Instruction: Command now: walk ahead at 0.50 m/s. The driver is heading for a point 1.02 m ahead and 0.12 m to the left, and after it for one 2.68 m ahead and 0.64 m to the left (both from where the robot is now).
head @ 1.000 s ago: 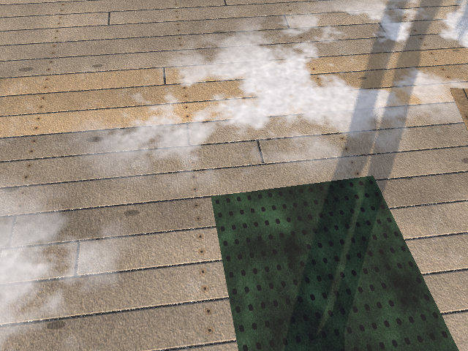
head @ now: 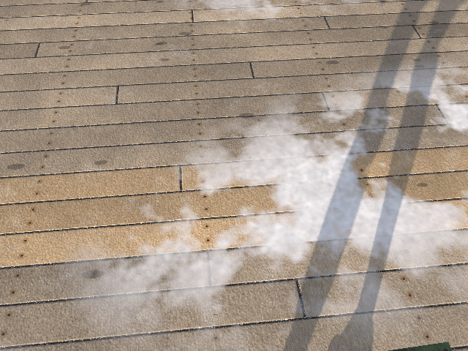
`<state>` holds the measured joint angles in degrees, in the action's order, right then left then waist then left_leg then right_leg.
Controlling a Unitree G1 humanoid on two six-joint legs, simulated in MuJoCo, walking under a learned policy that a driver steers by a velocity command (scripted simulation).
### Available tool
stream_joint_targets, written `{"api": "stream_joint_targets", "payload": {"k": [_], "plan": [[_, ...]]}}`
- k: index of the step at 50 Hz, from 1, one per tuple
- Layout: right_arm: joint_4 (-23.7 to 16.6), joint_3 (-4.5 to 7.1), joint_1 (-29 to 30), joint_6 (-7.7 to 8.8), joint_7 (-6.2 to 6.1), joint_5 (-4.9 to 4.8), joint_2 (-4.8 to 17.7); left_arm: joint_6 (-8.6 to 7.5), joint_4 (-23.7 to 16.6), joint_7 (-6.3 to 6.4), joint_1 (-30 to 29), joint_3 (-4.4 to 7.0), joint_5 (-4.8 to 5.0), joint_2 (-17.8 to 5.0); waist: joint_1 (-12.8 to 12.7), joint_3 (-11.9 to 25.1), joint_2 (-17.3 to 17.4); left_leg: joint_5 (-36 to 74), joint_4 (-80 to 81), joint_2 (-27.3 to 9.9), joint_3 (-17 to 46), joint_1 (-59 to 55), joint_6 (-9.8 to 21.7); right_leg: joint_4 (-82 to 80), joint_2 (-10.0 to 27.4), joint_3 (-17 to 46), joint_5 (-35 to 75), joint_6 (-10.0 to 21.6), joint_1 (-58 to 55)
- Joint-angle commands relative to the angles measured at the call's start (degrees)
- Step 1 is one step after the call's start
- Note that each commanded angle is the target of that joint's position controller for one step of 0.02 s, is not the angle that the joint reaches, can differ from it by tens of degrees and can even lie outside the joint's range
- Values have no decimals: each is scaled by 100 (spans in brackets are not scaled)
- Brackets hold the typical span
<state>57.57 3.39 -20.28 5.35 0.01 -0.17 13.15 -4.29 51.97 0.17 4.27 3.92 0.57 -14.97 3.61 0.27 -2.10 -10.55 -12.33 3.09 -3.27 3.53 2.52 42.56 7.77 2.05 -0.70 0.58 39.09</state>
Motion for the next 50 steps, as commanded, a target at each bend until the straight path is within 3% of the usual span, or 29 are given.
{"api": "stream_joint_targets", "payload": {"k": [1, 4, 7, 8, 9, 10, 11, 12, 13, 14, 16, 17, 19, 22, 23, 28, 33, 34, 36, 38, 39, 40, 41, 42, 43, 44, 45, 47, 50], "plan": [[-220, 178, -64, 45, -59, -61, 923, -65, -375, -67, -627, -17, 37, -180, -1, -384, 525, 930, 588, -1378, 611, 335, 845, -735, -230, -283, 550, -40, -301], [-89, 218, -280, -27, -66, -92, 1007, -102, -545, -163, -926, -38, 66, -238, 44, -506, 597, 999, 336, -1688, 692, -222, 800, -1120, -263, -198, 303, 93, -213], [-77, 255, -201, -112, -92, -99, 1047, -153, -570, -230, -715, 44, 59, -483, -202, -306, 674, 2194, -224, -1803, 643, -757, 657, -1334, -492, -385, -362, 347, -643], [-91, 271, -54, -140, -95, -112, 1130, -163, -451, -224, -170, 119, 56, -589, -545, -6, 842, 3061, -811, -1759, 579, -628, 574, -1442, -625, -475, -357, 476, -1502], [-150, 212, 39, -163, -99, -95, 972, -158, -112, -193, 853, 283, 45, -906, -984, 595, 687, 3408, -1924, -1419, 315, -265, 388, -1414, -683, -484, -252, 646, -2830], [-294, 107, -100, -170, -109, 35, 746, -140, 94, -136, 1896, 409, -30, -1394, -1227, 1507, -146, 1680, -3860, -1024, 10, 955, 150, -1313, 456, 877, -275, 1010, -4607], [-301, -88, -766, -41, -45, -10, 4, -115, 226, -193, 2101, 438, -23, -1621, -800, 2101, -1668, -2072, -5603, 36, 356, 3123, -132, -2211, 1494, 3627, -1624, 1854, -6200], [-275, 48, -330, 90, -21, -140, 653, -133, 146, -199, 1925, 270, 28, -1064, -983, 1774, -1032, -2255, -6308, -243, 1038, 3796, -15, -2555, 1340, 3763, -2304, 1633, -5974], [-443, 119, 200, 170, -7, -246, 911, -162, 35, -178, 1420, 193, 29, -811, -920, 1020, -739, -1720, -6355, -518, 929, 4129, 104, -2622, 1173, 2915, -2021, 1378, -5253], [-480, 130, 529, 171, -58, -198, 899, -172, -63, -188, 967, 128, -22, -655, -750, 565, -106, -1161, -6094, -829, 764, 3869, 141, -2765, 908, 2208, -1352, 1183, -4375], [-470, 174, 416, 80, -95, -104, 757, -214, -85, -200, 636, 74, -128, -469, -396, 325, -220, -609, -5601, -1150, 798, 3295, 88, -3023, 712, 1580, -494, 1220, -3415], [-454, 186, 421, -2, -101, -92, 679, -217, -25, -217, 673, 32, -126, -294, -350, 253, -143, -462, -5443, -1184, 768, 3129, 118, -3212, 493, 1293, -515, 1125, -3202], [-486, 164, 427, -92, -110, -97, 530, -246, 41, -164, 791, 95, -83, -574, -264, 87, -226, -317, -5033, -1274, 740, 3236, 0, -3441, 605, 1125, -256, 1299, -2992], [-668, 218, 1028, -136, -117, -17, 612, -209, 161, -50, 1119, 97, -76, -624, -379, -111, 86, 504, -4248, -1245, 677, 3856, -151, -3580, 473, 743, 68, 1206, -3264], [-736, 182, 1161, -119, -95, -15, 503, -191, 181, -21, 1179, 121, -82, -769, -395, -156, -114, 782, -3883, -1261, 679, 3863, -198, -3596, 542, 666, 279, 1230, -3206], [-994, 100, 2117, -40, 26, -50, 384, -145, 352, 28, 1684, 72, -10, -664, -714, -382, -26, 1812, -2404, -949, 326, 3598, -174, -3622, 228, 62, 435, 975, -3460], [-1261, 11, 2713, 16, 222, -125, 368, -3, 566, 59, 2039, 118, -17, -747, -860, -559, -58, 1392, -1799, -774, 204, 3873, 25, -3267, 609, -137, 857, 961, -4541], [-1316, 4, 2727, 22, 263, -144, 380, 19, 582, 72, 1998, 143, -15, -808, -802, -542, -152, 1199, -1777, -748, 199, 3741, 111, -3149, 723, -158, 1094, 916, -4624], [-1291, 90, 2348, 12, 311, -143, 619, 47, 507, 104, 1739, 183, -25, -904, -495, -224, -296, 695, -1800, -456, 25, 3028, 327, -2595, 758, -388, 2788, 772, -4797], [-922, 329, 985, -25, 286, -107, 1018, 118, 408, 145, 1556, 175, -40, -908, 205, 612, -261, 765, -1634, -16, -221, 1117, 618, -838, 435, -803, 4053, 498, -4496], [-744, 462, 40, -61, 223, -61, 1394, 105, 257, 170, 1622, 111, -130, -815, 474, 1258, 268, 881, -1799, -863, 1061, -721, 970, 885, 216, -930, 2477, 297, -3045], [-670, 528, -306, -68, 223, -93, 1787, -72, 143, 32, 2241, -150, -196, -22, 22, 1913, 1632, -205, -1157, -2206, 4160, -2677, 2101, 2971, -1030, -599, -2037, -93, -555], [-664, 386, -354, -92, 206, -111, 1302, -296, 148, -52, 1814, -74, 8, -429, 274, 2006, 1277, -882, -531, -2226, 4797, -2883, 2033, 3709, -995, 302, -3030, 3, 260], [-780, 329, 87, -67, 172, -94, 1083, -441, -89, -88, 1205, 5, 188, -751, 270, 1143, 1108, -639, -442, -2018, 3977, -2239, 1738, 3719, -669, 370, -2639, 129, 751], [-920, 282, 489, -35, 164, -54, 957, -507, -173, -57, 882, 3, 169, -771, 109, 763, 467, -112, -342, -1799, 3341, -1390, 1567, 3332, -409, 336, -2165, 184, 551], [-1006, 230, 806, -21, 175, -6, 806, -495, -185, -8, 748, 55, 38, -764, -114, 384, 107, 503, -200, -1619, 2878, -505, 1476, 2820, -256, 285, -1898, 148, 203], [-1067, 196, 906, 7, 170, 44, 745, -439, -232, 23, 787, 98, -46, -788, -299, 324, 227, 1263, -150, -1498, 2603, 34, 1477, 2539, -148, 317, -1829, 105, -252], [-1118, 204, 951, -11, 124, -10, 812, -297, -299, 59, 904, 111, -83, -630, -514, 233, 335, 1127, 72, -1393, 2389, 609, 1498, 1912, -74, 298, -1857, -45, -532], [-1145, 294, 697, -28, -13, -54, 1137, -183, -542, 102, 356, 68, -125, -494, -404, -78, 447, 1021, 260, -1229, 2015, 1171, 1440, 738, -163, 127, -1012, -305, -477]]}}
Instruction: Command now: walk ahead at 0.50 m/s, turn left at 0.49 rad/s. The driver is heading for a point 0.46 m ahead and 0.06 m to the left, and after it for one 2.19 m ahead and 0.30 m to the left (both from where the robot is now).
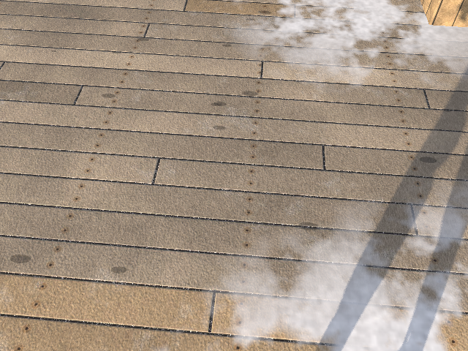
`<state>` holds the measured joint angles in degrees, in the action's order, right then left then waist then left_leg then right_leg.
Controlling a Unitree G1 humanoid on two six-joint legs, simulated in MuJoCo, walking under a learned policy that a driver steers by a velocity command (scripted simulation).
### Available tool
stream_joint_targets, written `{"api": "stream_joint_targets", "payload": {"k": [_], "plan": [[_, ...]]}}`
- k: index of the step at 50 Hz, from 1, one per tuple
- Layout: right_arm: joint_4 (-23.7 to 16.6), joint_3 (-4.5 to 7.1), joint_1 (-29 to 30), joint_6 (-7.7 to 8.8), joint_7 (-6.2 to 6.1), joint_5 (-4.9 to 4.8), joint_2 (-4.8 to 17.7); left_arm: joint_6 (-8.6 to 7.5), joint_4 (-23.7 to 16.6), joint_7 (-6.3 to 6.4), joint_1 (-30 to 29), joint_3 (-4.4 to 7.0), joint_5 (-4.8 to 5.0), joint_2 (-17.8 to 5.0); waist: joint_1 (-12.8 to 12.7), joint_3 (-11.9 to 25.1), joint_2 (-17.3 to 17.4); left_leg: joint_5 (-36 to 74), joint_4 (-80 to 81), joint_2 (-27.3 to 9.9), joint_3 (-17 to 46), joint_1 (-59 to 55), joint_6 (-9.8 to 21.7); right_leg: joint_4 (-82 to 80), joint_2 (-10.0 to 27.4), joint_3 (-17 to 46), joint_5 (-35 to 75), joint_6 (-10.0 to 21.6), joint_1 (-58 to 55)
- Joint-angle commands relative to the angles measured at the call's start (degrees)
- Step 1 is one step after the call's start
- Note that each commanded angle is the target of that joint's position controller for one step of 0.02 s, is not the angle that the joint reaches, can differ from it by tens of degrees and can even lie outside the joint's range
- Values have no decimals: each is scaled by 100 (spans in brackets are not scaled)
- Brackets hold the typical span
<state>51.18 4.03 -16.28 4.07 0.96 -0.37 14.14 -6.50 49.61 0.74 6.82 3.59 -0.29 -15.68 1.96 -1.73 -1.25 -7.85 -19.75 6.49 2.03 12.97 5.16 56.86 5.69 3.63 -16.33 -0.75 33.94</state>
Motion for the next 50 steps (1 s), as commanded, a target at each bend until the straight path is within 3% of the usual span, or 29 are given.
{"api": "stream_joint_targets", "payload": {"k": [1, 4, 8, 10, 12, 13, 14, 15, 16, 17, 18, 19, 21, 24, 28, 31, 34, 35, 36, 37, 38, 39, 40, 41, 42, 43, 45, 47, 50], "plan": [[-497, 238, 191, 84, -137, -42, 1040, 36, -379, 35, -169, 90, -48, -390, -137, 84, 357, 526, 999, -1411, 1342, 345, 1032, -1181, -35, -45, 1060, -190, -66], [-462, 248, -115, 36, -178, -72, 1049, -3, -589, -22, -795, 43, 0, -282, 115, 60, 512, 310, 880, -1176, 1177, 497, 758, -2301, -366, -127, 2103, -195, -540], [-394, 240, -427, -35, -196, -122, 976, -64, -820, -99, -1158, 67, 84, -482, 212, 140, 612, 19, 373, -1377, 1685, -141, 649, -2896, -486, 72, 1981, -137, -685], [-449, 256, -406, -80, -225, -104, 1007, -130, -852, -140, -1057, 114, 101, -639, 80, 188, 707, 76, -13, -1481, 2004, -456, 585, -3095, -518, 96, 1454, -46, -897], [-568, 204, -283, -101, -230, -64, 849, -192, -665, -123, -260, 220, 72, -848, -351, 529, 802, 354, -731, -1213, 2015, -294, 379, -3356, -452, 19, 1267, 207, -2069], [-701, 92, -191, -73, -203, -13, 547, -218, -559, -84, 590, 309, -31, -1135, -749, 1211, 438, 129, -2077, -882, 1598, 313, 170, -3163, 302, 642, 1120, 555, -3445], [-857, -18, -893, 4, -190, -135, 192, -130, -396, -51, 1363, 462, -100, -1678, -633, 2095, -1144, -1614, -3993, -89, 700, 2238, -263, -3400, 1667, 2878, 300, 1475, -5561], [-859, 19, -977, 28, -193, -211, 591, -69, -349, -85, 1416, 392, 28, -1319, -624, 2066, -1564, -2665, -5016, -434, 691, 3205, -323, -3806, 2032, 4082, -830, 1658, -5645], [-872, 139, -536, 1, -197, -206, 1058, -46, -499, -82, 1095, 258, 50, -832, -727, 1277, -847, -2208, -5393, -708, 763, 3482, -335, -3915, 1742, 3308, -1075, 1376, -4965], [-940, 163, -188, -43, -209, -155, 1060, -5, -559, -76, 782, 198, 14, -678, -664, 798, -429, -1761, -5399, -913, 565, 3373, -367, -3998, 1485, 2490, -543, 1161, -4241], [-1005, 179, 57, -71, -205, -78, 980, 28, -546, -90, 525, 139, -7, -506, -569, 371, -230, -1457, -5096, -1050, 515, 3206, -366, -4209, 1166, 1846, 28, 1022, -3564], [-1077, 193, 6, -104, -174, -98, 868, 28, -523, -82, 390, 116, -57, -492, -370, 250, -544, -1223, -4921, -1221, 523, 2991, -369, -4331, 1114, 1520, 364, 1021, -3169], [-1119, 164, 24, -183, -134, -126, 640, 3, -462, -96, 367, 127, -28, -433, -335, 140, -433, -1026, -4716, -1336, 385, 2745, -374, -4656, 861, 868, 755, 994, -2789], [-1386, 137, 215, -256, -127, -65, 548, -23, -406, -62, 246, 220, -23, -737, -181, 7, -376, -665, -3952, -1322, 263, 2775, -591, -4583, 998, 79, 3179, 1195, -2646], [-1589, 75, 681, -237, 23, -46, 401, 139, -420, 57, 225, 269, 32, -917, -321, 229, -361, 751, -2426, -1107, -244, 2006, -553, -4381, 699, -972, 3805, 941, -2598], [-1811, 122, 1006, -279, 160, -42, 511, 235, -367, 84, 385, 305, 134, -1067, -393, 296, -397, 761, -1794, -983, -350, 1783, -403, -4065, 845, -1101, 3749, 839, -3009], [-1857, 284, 661, -319, 222, 1, 841, 327, -427, 119, 288, 379, 270, -1246, -102, 500, -481, 153, -1324, -654, -573, 1169, -104, -3084, 914, -1182, 4530, 653, -3288], [-1708, 401, 89, -311, 196, 8, 1037, 357, -454, 123, 253, 363, 290, -1179, 207, 744, -299, 526, -854, -443, -654, 401, 59, -2216, 717, -1331, 4431, 486, -3138], [-1611, 547, -409, -320, 71, 19, 1426, 346, -451, 89, 536, 301, 161, -1008, 399, 1066, 287, 2136, -607, -678, -144, -786, 334, -901, 353, -1457, 3236, 135, -2332], [-1732, 591, -347, -364, -73, 52, 1986, 321, -637, 15, 926, 100, -250, -366, -111, 1481, 1851, 5146, -1228, -2158, 1862, -2302, 1101, 1116, -411, -1450, -1983, -252, -386], [-2036, 456, -165, -305, -21, 128, 1824, 268, -641, -71, 1276, 31, -81, -617, -33, 2803, 1578, 4205, -753, -3122, 3574, -2920, 2110, 2385, -736, -152, -2780, -295, 270], [-2099, 328, 42, -289, 17, 129, 1336, 300, -625, -106, 725, 135, 152, -1023, 219, 2473, 727, 3564, -526, -2777, 2845, -2458, 1803, 2434, -422, 104, -2145, -230, 458], [-2005, 209, 346, -265, 21, 47, 1022, 359, -661, -86, 523, 106, 176, -953, 80, 1857, 493, 3077, -525, -2486, 2118, -1859, 1425, 1986, -164, 13, -1728, -177, 577], [-1941, 109, 534, -261, 11, 38, 772, 439, -550, -24, 454, 79, 93, -823, -42, 1523, 154, 2599, -416, -2249, 1789, -1190, 1161, 1468, 52, 42, -1491, -196, 332], [-1872, 30, 744, -266, -4, 88, 610, 543, -536, 25, 435, 75, 37, -784, -212, 1244, 167, 2174, -145, -2097, 1504, -411, 1030, 1062, 139, 47, -1301, -196, -193], [-1809, 37, 871, -243, -5, 190, 711, 627, -468, 33, 647, 69, 67, -751, -379, 1113, 566, 2359, -25, -2040, 1251, 272, 1088, 808, 105, -37, -1136, -245, -801], [-1660, 44, 1069, -198, -39, 264, 679, 667, -334, 60, 900, 6, 53, -568, -489, 1064, 750, 2371, 58, -1790, 671, 636, 986, -215, 50, -149, -946, -326, -1383], [-1524, 62, 1018, -191, -92, 275, 733, 671, -316, 72, 735, -30, 57, -519, -354, 1143, 708, 2020, 106, -1835, 546, 528, 930, -808, -7, -213, -477, -315, -1613], [-1434, 137, 1052, -294, -198, 215, 986, 755, -462, 70, 425, 44, 90, -761, -219, 926, 743, 460, 325, -2058, 723, 482, 926, -951, -99, -329, -375, -233, -1521]]}}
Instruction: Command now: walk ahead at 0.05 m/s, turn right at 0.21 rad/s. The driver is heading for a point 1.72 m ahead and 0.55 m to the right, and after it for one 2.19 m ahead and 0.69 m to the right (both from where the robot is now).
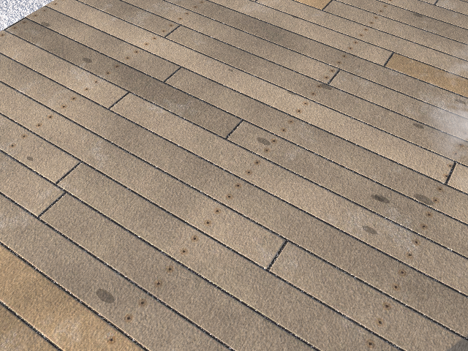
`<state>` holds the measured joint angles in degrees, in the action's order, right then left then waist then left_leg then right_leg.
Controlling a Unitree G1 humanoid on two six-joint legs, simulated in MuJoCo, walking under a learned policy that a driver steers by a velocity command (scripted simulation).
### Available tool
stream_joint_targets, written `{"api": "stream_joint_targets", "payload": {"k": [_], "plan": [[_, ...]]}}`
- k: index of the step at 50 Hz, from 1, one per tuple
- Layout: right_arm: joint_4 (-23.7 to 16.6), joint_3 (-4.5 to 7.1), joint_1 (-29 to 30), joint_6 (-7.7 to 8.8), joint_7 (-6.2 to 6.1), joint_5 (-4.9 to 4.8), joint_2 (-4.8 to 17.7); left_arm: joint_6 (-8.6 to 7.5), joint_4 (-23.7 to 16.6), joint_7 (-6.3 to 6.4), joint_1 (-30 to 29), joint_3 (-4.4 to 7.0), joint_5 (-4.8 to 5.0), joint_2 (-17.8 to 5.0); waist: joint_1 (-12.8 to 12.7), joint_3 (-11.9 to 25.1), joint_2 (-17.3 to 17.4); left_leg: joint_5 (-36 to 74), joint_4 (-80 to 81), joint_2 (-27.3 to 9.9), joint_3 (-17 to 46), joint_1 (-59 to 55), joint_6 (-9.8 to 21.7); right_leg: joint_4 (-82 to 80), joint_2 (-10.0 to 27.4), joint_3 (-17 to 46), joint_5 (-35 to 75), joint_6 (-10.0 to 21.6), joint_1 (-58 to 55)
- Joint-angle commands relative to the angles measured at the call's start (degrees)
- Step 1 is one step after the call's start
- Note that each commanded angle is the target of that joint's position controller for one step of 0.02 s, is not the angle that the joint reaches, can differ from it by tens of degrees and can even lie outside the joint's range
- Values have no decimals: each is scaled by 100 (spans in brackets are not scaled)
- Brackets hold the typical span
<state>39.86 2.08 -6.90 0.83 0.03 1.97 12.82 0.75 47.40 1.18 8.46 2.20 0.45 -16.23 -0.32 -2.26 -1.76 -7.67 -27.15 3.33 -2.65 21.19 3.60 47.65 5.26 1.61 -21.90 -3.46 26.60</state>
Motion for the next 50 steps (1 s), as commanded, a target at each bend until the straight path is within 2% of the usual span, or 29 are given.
{"api": "stream_joint_targets", "payload": {"k": [1, 5, 7, 8, 9, 10, 11, 12, 13, 14, 19, 23, 25, 26, 27, 28, 29, 30, 31, 33, 38, 41, 43, 44, 45, 46, 47, 48, 50], "plan": [[-272, 345, 116, -8, -132, -41, 1148, 59, -296, 29, 163, 201, 18, -729, 46, 826, 799, -29, 1127, -1791, 1255, -359, 1064, -38, -77, -161, 89, 88, -672], [-176, 357, 211, -97, -208, -160, 1081, 86, -322, -20, 274, 221, -3, -581, -71, 598, 762, -103, 872, -1835, 1132, -618, 876, -759, -227, -402, 174, 340, -771], [-71, 382, 107, -144, -234, -278, 1035, 76, -269, -79, 550, 251, -67, -639, -215, 560, 603, 85, 337, -1579, 748, -579, 458, -1864, -279, -303, 1062, 619, -1217], [-98, 361, 0, -145, -251, -237, 840, 66, -324, -52, 648, 343, -119, -1060, -83, 563, -277, -268, -758, -1078, 167, -164, -19, -2527, 460, 851, 1975, 988, -1484], [-290, 326, 149, -98, -247, -114, 646, 74, -438, -17, 439, 462, -54, -1556, 85, 238, -1433, -1476, -1563, -69, -409, 952, -509, -2797, 1356, 2225, 2929, 1775, -1702], [-422, 350, 756, -81, -260, -78, 767, -3, -482, -19, 676, 444, -199, -1392, -420, 323, -1431, -2684, -2721, 61, 181, 1447, -553, -3079, 1652, 2764, 3042, 2235, -1779], [-389, 428, 691, -91, -245, -159, 890, -104, -500, -8, 646, 411, -254, -1272, -309, 435, -981, -2637, -3441, -59, 533, 1582, -524, -3005, 1473, 2483, 3087, 2141, -1872], [-257, 452, 469, -126, -251, -190, 862, -158, -569, 12, 344, 427, -162, -1232, -105, 464, -613, -2302, -3644, -145, 631, 1656, -533, -2818, 1167, 2064, 3218, 1841, -1949], [-240, 448, 469, -160, -265, -129, 860, -175, -651, 25, 150, 404, -67, -1124, -63, 496, -386, -1998, -3586, -240, 688, 1769, -548, -2782, 1072, 1927, 3207, 1660, -2059], [-227, 461, 455, -161, -274, -130, 873, -167, -682, 54, 143, 381, 8, -1041, -25, 579, -402, -1892, -3542, -262, 706, 1623, -601, -2699, 960, 1787, 3622, 1650, -2084], [-258, 357, 558, -36, -204, -239, 629, 33, -746, 142, 315, 476, 57, -1148, -145, 815, -631, -1339, -1868, -87, 581, 941, -790, -2430, 578, 1645, 3554, 1492, -2238], [-218, 400, 347, 7, -107, -302, 826, 113, -907, 83, 144, 523, 69, -1223, -129, 803, -902, -1245, -858, 26, 573, 126, -736, -2424, 547, 2152, 3229, 1519, -1876], [-118, 443, 0, 55, -62, -293, 883, 148, -1005, 85, -92, 504, 142, -1169, 106, 760, -886, -501, 289, 30, 505, -484, -617, -2242, 331, 2291, 2746, 1294, -1688], [-54, 489, -170, 72, -60, -264, 987, 153, -1051, 106, -99, 474, 143, -1062, 149, 787, -756, 64, 739, -185, 582, -1031, -499, -2067, 139, 2237, 2162, 1078, -1376], [-71, 570, -370, 62, -96, -169, 1324, 146, -1093, 106, 73, 395, 54, -795, 78, 998, -14, 527, 811, -1155, 1372, -1806, -144, -1249, -239, 1844, 892, 780, -684], [-88, 650, -248, -5, -107, -29, 1773, 84, -1233, 70, 318, 348, 44, -581, -223, 803, 1664, 1796, 910, -2346, 2825, -2025, 765, -190, -1180, 757, -1223, 419, 589], [-187, 569, -225, 41, -99, 65, 1472, 17, -1164, 65, 332, 477, -26, -1044, -53, 828, 1460, 1970, 953, -2819, 3235, -1710, 1376, 1216, -847, 748, -1677, 175, 735], [-245, 467, 9, 77, -113, 23, 1166, 21, -1053, 49, 374, 584, 29, -1293, -134, 689, 991, 1802, 909, -2505, 2705, -1489, 1290, 1817, -760, 809, -1332, 113, 712], [-259, 428, 258, 86, -115, -59, 1046, 76, -926, 70, 456, 597, 33, -1218, -237, 543, 801, 1520, 847, -2089, 2146, -1359, 1012, 2002, -726, 758, -1004, 29, 699], [-203, 373, 294, 76, -137, -175, 990, 150, -928, 95, 371, 523, 8, -944, -152, 404, 873, 1629, 836, -1794, 1662, -1276, 894, 2045, -743, 720, -527, -110, 725], [-28, 374, 39, -17, -175, -174, 1094, 114, -1202, 15, -91, 265, -10, -428, 103, 662, 1183, 1835, 732, -1601, 1088, -1463, 896, 2, -501, 161, -346, -169, -189], [78, 382, -101, -64, -119, -236, 1251, 113, -1160, -29, 14, 277, 14, -544, 128, 684, 1254, 1829, 578, -1649, 1151, -1363, 883, -1262, -575, -178, 131, -62, -948], [196, 302, -216, -53, -89, -320, 1122, 116, -1013, -50, 304, 288, -33, -574, -54, 581, 1049, 1374, 380, -1487, 1044, -1012, 544, -2807, -636, -232, 1383, 204, -1825], [264, 233, -418, 11, -57, -246, 982, 122, -1066, -16, 334, 307, -80, -788, 16, 719, 699, 807, 210, -1328, 925, -590, 140, -2833, -216, 320, 2202, 387, -2522], [203, 130, -603, 96, 11, -5, 719, 156, -1141, 55, 399, 366, -136, -1216, 279, 1014, -524, -562, -481, -846, 435, -92, -285, -2500, 767, 1292, 3801, 793, -3051], [178, 97, -420, 98, -26, -43, 623, 117, -1101, -11, 51, 248, -192, -826, 288, 920, -1037, -1345, -140, -690, 339, -488, -524, -2620, 1009, 1474, 3001, 1382, -2009], [245, 136, -258, 68, -59, -62, 877, 48, -1202, -80, -261, 175, -192, -537, 253, 644, -669, -878, -45, -698, 329, -788, -620, -2707, 618, 1227, 2061, 1260, -1702], [280, 139, -142, 51, -66, -53, 886, -4, -1116, -98, -210, 155, -214, -443, 185, 594, -628, -436, 40, -663, 297, -868, -636, -2682, 317, 1007, 1450, 978, -1654], [402, 175, -240, -27, -110, -83, 1016, -81, -1063, -122, -107, 169, -181, -590, 140, 267, -492, -199, 64, -677, 298, -910, -634, -2702, 102, 860, 1217, 739, -1383]]}}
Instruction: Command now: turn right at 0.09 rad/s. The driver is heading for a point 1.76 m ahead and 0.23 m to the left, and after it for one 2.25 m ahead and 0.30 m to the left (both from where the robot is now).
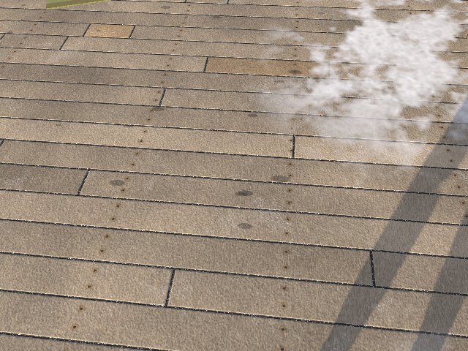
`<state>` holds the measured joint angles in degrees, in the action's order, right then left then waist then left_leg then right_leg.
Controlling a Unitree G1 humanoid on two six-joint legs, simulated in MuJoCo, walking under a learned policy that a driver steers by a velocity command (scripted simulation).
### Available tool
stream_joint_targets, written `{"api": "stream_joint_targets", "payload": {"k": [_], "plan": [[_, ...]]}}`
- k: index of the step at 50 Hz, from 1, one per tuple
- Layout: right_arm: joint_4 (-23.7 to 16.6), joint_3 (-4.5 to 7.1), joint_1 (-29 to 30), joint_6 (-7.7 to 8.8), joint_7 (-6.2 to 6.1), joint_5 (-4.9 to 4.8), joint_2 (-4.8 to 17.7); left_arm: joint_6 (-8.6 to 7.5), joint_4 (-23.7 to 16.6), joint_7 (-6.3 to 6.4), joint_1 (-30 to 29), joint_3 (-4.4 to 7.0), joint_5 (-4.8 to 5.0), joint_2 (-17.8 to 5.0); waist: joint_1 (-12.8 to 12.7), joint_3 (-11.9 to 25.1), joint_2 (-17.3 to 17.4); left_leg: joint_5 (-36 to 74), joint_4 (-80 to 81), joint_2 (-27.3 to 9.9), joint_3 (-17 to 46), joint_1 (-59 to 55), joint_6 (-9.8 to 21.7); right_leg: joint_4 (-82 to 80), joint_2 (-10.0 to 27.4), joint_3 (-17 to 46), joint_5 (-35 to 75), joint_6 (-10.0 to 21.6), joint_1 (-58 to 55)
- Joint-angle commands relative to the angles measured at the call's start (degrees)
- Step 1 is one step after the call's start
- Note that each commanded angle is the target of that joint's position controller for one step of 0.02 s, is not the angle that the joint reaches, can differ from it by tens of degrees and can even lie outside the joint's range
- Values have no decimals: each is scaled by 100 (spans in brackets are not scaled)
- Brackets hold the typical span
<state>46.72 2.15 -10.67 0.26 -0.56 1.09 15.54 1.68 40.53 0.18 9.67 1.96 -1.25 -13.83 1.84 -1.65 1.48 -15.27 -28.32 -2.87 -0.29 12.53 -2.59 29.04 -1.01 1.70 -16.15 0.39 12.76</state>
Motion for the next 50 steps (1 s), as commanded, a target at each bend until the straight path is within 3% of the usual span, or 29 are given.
{"api": "stream_joint_targets", "payload": {"k": [1, 10, 33, 34, 36, 38, 39, 40, 42, 43, 44, 45, 46, 47, 48, 49, 50], "plan": [[-250, 155, 127, 30, -54, -9, 701, -201, -336, -16, -148, 175, 2, -818, -61, 152, -731, 647, 226, -71, 81, -99, 1, -796, 679, 805, 721, 301, 44], [252, 142, 2, 48, -96, -54, 661, -203, -172, 26, -84, 146, 43, -672, -93, 219, -264, 923, 354, -105, 77, -263, -32, -581, 501, 574, 1263, 288, -145], [1227, 102, -91, -11, -206, -94, 582, -205, 813, 122, 239, 131, 89, -641, -81, 59, -187, 882, 445, -45, 14, -311, 39, -575, 266, 240, 1225, 151, -130], [1298, 93, -192, -19, -210, -104, 530, -193, 897, 136, 332, 135, 100, -645, -79, 169, -236, 344, 391, 53, -102, -324, 55, -625, 217, 211, 580, 179, -172], [1295, 97, -147, -18, -218, -168, 478, -153, 963, 164, 429, 208, 169, -840, -167, -109, -461, -1140, -79, 311, -380, 179, 171, -865, 297, 483, -1828, 424, 78], [1117, 66, 114, 96, -190, -187, 332, -213, 1037, 153, 761, 271, 207, -1049, -338, -522, -988, -1409, -882, 408, -458, 928, 273, -1554, 1010, 1617, -3302, 859, 234], [1059, 58, 125, 186, -142, -230, 279, -272, 1074, 149, 838, 310, 231, -1169, -331, -636, -1289, -1223, -1378, 328, -355, 1214, 379, -1883, 1457, 2260, -3537, 1114, 201], [1024, 69, 142, 277, -88, -269, 303, -340, 1082, 147, 841, 323, 244, -1178, -315, -766, -1331, -1254, -1688, 158, -117, 1352, 518, -2016, 1716, 2644, -3417, 1265, 313], [1043, 76, -20, 427, 19, -330, 296, -421, 964, 121, 489, 297, 276, -1068, -87, -769, -1139, -1446, -1232, -12, -11, 1200, 783, -1885, 1729, 2397, -2709, 1149, 295], [1172, 98, -297, 500, 57, -303, 304, -406, 849, 112, 182, 277, 334, -1013, 122, -600, -889, -1022, -376, 92, -152, 328, 860, -1641, 1390, 1800, -2122, 938, 567], [1483, 139, -973, 504, 64, -280, 264, -385, 814, 100, -68, 280, 327, -1040, 424, -400, -853, -92, 173, 290, -321, -819, 808, -1212, 1048, 1337, -1789, 749, 1183], [1705, 211, -1533, 491, 57, -204, 473, -411, 718, 82, -205, 189, 273, -698, 564, -218, -187, -198, 484, -91, 390, -1604, 813, -105, 552, 649, -1176, 445, 1724], [1769, 364, -2129, 511, 67, -215, 1150, -490, 496, 88, -321, 86, 243, -303, 653, -27, 1437, -1467, 1575, -1385, 2640, -2139, 1387, 1853, -179, -356, -1062, 2, 2625], [1703, 300, -2063, 576, 116, -106, 1101, -597, 404, 111, -439, 162, 354, -562, 607, -258, 1315, -1764, 1996, -2031, 3987, -1942, 1880, 3051, -127, 130, -1707, 42, 3285], [1556, 194, -1664, 639, 105, -105, 754, -675, 494, 72, -216, 192, 444, -661, 333, -537, 761, -1781, 1942, -1920, 3560, -1894, 1799, 3613, 216, 406, -1244, 183, 3634], [1440, 149, -1406, 669, 114, -140, 581, -725, 622, 33, -6, 196, 435, -660, 186, -570, 585, -1518, 1935, -1647, 2945, -1899, 1581, 3691, 412, 326, -665, 287, 3719], [1370, 122, -1293, 666, 145, -158, 548, -761, 650, 18, -89, 229, 346, -696, 160, -530, 330, -913, 1964, -1453, 2482, -1965, 1391, 3519, 553, 228, -226, 334, 3744]]}}
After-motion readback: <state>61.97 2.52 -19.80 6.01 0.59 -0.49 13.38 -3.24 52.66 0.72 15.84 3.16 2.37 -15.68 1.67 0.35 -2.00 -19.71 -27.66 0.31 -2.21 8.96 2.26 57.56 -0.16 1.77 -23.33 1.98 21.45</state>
